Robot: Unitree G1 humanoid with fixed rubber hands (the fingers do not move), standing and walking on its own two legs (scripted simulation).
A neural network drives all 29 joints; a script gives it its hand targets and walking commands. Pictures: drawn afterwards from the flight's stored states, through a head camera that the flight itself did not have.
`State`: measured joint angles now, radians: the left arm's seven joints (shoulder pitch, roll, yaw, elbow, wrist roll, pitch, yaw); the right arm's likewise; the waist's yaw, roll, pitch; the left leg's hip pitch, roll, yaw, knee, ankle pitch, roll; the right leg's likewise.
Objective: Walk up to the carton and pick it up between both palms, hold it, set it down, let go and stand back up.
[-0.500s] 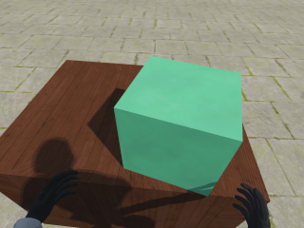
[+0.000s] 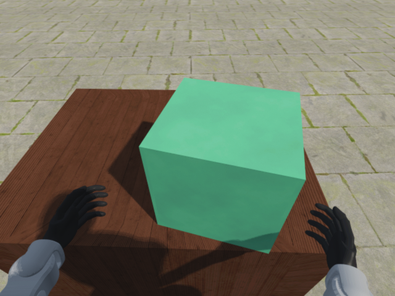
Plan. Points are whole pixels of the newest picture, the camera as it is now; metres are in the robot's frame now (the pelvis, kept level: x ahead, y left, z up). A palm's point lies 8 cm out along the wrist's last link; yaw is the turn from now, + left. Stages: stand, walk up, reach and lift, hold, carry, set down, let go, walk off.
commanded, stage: reach and lift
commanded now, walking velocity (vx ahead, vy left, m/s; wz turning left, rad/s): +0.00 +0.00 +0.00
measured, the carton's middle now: (224, 162) +0.45 -0.01 +0.02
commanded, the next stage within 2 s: none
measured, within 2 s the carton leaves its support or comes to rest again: neither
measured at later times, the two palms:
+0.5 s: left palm (80, 175) +0.30 +0.27 +0.13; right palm (352, 218) +0.25 -0.22 +0.11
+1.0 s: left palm (94, 127) +0.37 +0.25 +0.18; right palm (368, 182) +0.29 -0.24 +0.15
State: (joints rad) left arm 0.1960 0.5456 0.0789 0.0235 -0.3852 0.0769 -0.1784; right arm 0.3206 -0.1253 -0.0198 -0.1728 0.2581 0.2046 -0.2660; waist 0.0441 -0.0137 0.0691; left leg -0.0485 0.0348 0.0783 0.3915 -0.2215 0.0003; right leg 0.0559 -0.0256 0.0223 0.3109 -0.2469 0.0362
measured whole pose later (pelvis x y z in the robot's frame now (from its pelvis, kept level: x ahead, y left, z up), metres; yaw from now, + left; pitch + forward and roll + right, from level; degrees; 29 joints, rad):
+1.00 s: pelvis -0.01 +0.00 +0.00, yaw -1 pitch -1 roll -1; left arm -0.54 0.57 0.18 0.36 -0.29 0.48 -0.20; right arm -0.31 -0.31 -0.06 0.07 0.39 0.45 -0.22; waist -0.09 -0.04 -0.02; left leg -0.16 0.04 0.08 0.35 -0.17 0.00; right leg -0.07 -0.01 0.04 0.28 -0.19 0.03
